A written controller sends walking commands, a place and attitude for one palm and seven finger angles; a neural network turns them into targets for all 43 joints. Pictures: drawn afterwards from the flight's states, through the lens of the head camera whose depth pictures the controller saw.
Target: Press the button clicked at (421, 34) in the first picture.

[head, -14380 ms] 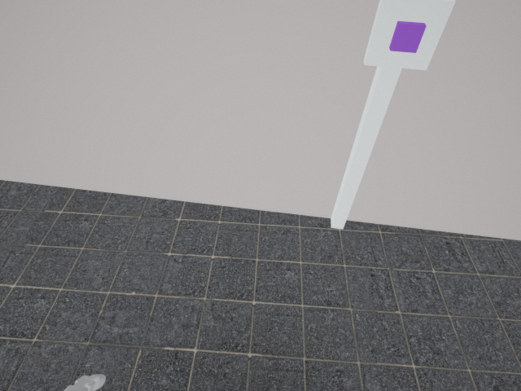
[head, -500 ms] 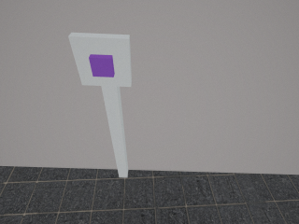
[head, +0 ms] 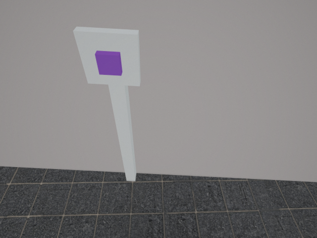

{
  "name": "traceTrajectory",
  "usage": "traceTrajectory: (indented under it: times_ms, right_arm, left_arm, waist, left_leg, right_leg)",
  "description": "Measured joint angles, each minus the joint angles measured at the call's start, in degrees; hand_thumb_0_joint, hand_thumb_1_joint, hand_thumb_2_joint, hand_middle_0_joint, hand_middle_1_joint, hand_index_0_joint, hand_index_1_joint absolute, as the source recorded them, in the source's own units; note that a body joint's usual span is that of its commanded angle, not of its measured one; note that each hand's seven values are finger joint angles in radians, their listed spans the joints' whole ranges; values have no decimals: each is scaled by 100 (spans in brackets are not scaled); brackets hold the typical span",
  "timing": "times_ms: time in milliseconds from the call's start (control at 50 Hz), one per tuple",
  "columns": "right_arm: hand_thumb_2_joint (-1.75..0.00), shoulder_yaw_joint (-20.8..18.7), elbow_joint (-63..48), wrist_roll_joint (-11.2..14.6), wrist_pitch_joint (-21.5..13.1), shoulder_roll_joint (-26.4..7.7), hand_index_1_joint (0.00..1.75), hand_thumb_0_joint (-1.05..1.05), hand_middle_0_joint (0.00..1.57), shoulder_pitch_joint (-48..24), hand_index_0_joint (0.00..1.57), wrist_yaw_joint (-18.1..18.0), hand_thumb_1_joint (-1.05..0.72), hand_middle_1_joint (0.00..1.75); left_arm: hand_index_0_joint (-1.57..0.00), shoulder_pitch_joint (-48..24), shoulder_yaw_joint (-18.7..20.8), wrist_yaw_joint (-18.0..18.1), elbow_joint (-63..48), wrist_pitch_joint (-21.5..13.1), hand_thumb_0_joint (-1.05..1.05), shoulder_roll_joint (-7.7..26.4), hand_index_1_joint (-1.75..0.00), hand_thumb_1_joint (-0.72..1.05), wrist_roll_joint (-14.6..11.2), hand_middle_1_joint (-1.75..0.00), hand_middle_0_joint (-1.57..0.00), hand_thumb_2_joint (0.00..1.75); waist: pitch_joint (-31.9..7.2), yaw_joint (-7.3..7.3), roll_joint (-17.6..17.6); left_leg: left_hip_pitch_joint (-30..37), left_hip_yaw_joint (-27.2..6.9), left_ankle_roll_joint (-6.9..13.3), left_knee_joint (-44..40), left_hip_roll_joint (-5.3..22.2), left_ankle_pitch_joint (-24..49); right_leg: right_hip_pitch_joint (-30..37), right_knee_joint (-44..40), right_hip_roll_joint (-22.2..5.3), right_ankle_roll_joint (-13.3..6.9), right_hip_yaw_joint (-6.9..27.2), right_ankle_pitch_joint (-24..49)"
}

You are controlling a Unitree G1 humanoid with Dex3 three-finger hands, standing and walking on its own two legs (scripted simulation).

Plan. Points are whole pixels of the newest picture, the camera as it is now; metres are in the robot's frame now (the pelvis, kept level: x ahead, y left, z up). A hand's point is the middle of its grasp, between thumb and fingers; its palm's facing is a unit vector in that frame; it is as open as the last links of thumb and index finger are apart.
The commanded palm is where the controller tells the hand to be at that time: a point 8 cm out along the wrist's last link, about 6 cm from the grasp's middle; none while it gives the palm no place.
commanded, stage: look again from close up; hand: left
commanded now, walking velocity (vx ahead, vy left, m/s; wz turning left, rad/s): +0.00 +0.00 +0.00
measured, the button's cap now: (109, 62) +0.57 +0.20 +0.15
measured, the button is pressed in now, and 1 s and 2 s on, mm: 0 0 0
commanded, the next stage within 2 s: shuffle to correct the standing spot in 0.46 s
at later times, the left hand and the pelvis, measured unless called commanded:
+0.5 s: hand out of the picture +0.02 +0.15 -0.18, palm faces +0.02 -0.99 -0.15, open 7.3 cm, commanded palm none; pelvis +0.03 -0.01 +0.00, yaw +0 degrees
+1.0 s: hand out of the picture +0.04 +0.13 -0.18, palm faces +0.05 -0.99 -0.14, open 7.4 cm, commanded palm none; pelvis +0.08 -0.02 +0.00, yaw +0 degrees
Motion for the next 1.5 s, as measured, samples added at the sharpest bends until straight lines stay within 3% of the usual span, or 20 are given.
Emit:
traceTrajectory:
  times_ms: [200, 480, 820, 1020, 1140, 1240, 1320, 1380, 1500]
  right_arm:
    - [-90, 41, 162, 7, -87, 143, 30, 1, 20, -106, 20, -47, -92, 30]
    - [-90, 35, 255, 11, -127, 126, 30, 1, 20, -189, 20, -83, -92, 30]
    - [-90, -54, 241, -35, -84, 117, 30, 1, 20, 120, 20, -25, -91, 30]
    - [-90, -22, 181, 39, -151, 198, 30, 1, 20, -142, 20, -222, -91, 30]
    - [-90, -138, 4, 39, -87, 72, 30, 2, 20, -327, 20, -250, -93, 30]
    - [-90, -169, -51, 14, -79, 10, 30, 1, 20, -480, 20, -241, -92, 30]
    - [-90, -193, -357, 58, 27, -134, 30, 1, 20, -602, 20, -109, -93, 30]
    - [-90, -181, -503, 18, -24, -152, 30, 1, 20, -588, 20, -54, -92, 30]
    - [-90, -92, -553, -29, -12, -228, 30, 1, 20, -454, 20, -41, -93, 30]
  left_arm:
    - [-20, -338, -19, 32, -26, -95, 0, -106, -29, 91, -22, -30, -19, 90]
    - [-20, -484, 31, 63, -21, -83, 1, 19, -29, 92, -26, -30, -19, 90]
    - [-20, -58, 146, -59, -17, -59, 0, -38, -29, 91, 57, -30, -19, 90]
    - [-20, -165, 104, 95, 10, -102, 0, -149, -29, 91, -51, -30, -19, 90]
    - [-21, -467, 177, 158, -219, -3, 2, -51, -30, 92, -19, -30, -20, 90]
    - [-20, -703, 249, 150, -340, 25, 1, 153, -30, 92, -20, -30, -20, 90]
    - [-20, -763, 177, 199, -506, -102, 1, 194, -29, 92, -4, -30, -19, 90]
    - [-20, -823, 129, 150, -511, -51, 1, 250, -29, 91, -20, -30, -19, 90]
    - [-20, -880, 52, 59, -555, 42, 1, 218, -30, 91, -7, -30, -20, 90]
  waist:
    - [-5, -25, -17]
    - [44, -37, -31]
    - [-113, 3, -15]
    - [134, -30, -3]
    - [229, -27, 6]
    - [213, -13, -20]
    - [240, -87, 163]
    - [188, -147, 114]
    - [13, -79, 251]
  left_leg:
    - [144, -18, -47, -88, 31, -56]
    - [351, -16, -81, -172, 63, -149]
    - [413, 10, -93, 218, 87, -654]
    - [510, -39, -183, 178, 155, -714]
    - [467, 6, -169, 129, 126, -433]
    - [423, 58, -143, 82, 85, -643]
    - [81, -67, -215, 512, 236, -692]
    - [98, -36, -115, 512, 154, -616]
    - [209, 25, -44, 353, 80, -446]
  right_leg:
    - [133, -66, 36, -24, -14, -70]
    - [328, -142, 75, -40, -7, -163]
    - [309, 388, 89, -120, 29, -732]
    - [419, 330, 152, -109, -22, -748]
    - [300, 424, 115, -118, 2, -483]
    - [270, 340, 86, -78, 64, -786]
    - [149, 352, 224, -80, 31, -582]
    - [120, 482, 141, -60, 62, -609]
    - [204, 356, 75, -21, 123, -449]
